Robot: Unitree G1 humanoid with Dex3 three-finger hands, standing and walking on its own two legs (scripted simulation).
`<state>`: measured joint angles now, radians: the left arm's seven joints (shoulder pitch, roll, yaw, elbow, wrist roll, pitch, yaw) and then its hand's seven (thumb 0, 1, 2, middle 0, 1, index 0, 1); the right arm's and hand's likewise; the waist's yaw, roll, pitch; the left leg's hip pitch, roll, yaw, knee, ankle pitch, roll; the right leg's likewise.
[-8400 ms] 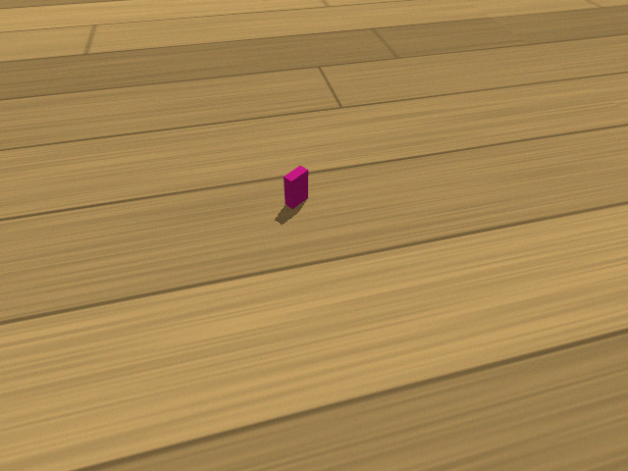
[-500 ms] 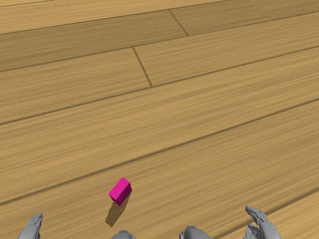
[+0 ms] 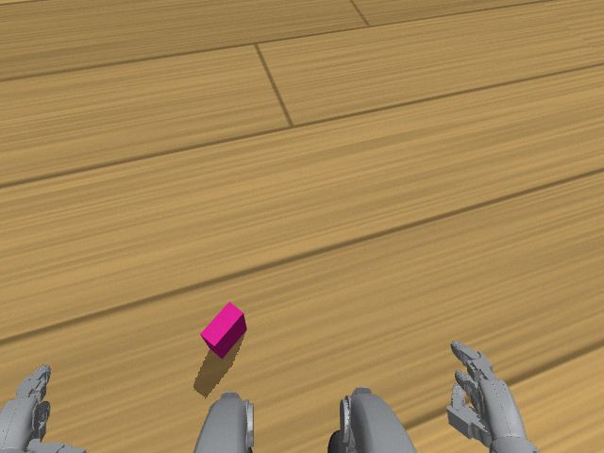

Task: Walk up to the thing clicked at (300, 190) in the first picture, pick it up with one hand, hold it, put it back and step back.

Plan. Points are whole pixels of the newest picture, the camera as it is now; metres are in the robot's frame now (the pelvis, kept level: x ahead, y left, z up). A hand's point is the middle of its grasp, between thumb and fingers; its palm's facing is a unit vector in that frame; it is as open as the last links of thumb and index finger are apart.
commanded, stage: go down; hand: left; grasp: from the side
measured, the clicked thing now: (225, 331) +0.41 +0.17 -0.57
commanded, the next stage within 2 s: approach in 1.92 s
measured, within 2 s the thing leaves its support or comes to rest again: neither
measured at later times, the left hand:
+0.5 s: hand (83, 360) +0.28 +0.34 -0.19, palm faces +0.15 -0.97 -0.20, open 17.4 cm
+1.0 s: hand (85, 341) +0.31 +0.36 -0.23, palm faces +0.14 -0.98 -0.16, open 17.2 cm
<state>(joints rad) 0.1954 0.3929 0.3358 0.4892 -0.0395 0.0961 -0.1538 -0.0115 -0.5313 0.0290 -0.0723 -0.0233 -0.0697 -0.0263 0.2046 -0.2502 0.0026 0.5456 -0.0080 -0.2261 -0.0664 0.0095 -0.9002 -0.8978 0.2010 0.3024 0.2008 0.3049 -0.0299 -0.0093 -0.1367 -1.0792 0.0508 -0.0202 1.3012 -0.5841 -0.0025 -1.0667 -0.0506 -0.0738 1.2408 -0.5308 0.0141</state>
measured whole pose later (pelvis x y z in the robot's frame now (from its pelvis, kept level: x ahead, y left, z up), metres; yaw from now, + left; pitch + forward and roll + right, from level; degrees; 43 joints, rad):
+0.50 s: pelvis -0.05 -0.01 -0.14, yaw -1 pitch +32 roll -3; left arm -0.28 0.60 0.61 0.89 -0.11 -0.31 -0.46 -0.02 -0.57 0.11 -0.07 -0.14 -0.07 -0.14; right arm 0.14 -0.32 0.01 0.65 -0.02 -0.19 -0.04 0.01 -0.89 -0.89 0.20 0.30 0.20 0.30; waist -0.04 -0.02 -0.16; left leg -1.69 0.05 -0.05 1.81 -0.67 -0.01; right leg -1.69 -0.06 -0.06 1.76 -0.62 -0.01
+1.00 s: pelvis -0.07 +0.00 -0.21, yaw -2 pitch +33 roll -5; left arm -0.46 0.73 0.71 0.97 -0.13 -0.36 -0.57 -0.02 -0.50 0.11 -0.06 -0.11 -0.05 -0.11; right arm 0.12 -0.34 0.05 0.67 -0.03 -0.18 -0.04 0.01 -0.91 -0.90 0.20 0.30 0.20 0.30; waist -0.07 -0.02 -0.14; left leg -1.94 0.04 -0.08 2.06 -0.69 0.00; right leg -1.92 -0.07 -0.07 1.98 -0.63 0.00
